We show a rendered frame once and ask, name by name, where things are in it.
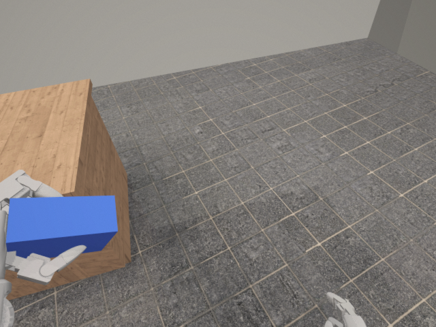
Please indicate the sponge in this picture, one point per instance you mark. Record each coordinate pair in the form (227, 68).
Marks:
(50, 226)

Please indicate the robot left hand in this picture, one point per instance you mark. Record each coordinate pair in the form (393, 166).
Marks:
(35, 268)

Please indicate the left robot forearm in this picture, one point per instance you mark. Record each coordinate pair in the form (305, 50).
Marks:
(6, 308)

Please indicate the table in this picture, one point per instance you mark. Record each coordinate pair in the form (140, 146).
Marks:
(57, 136)

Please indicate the robot right hand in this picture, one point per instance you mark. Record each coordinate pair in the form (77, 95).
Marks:
(345, 311)

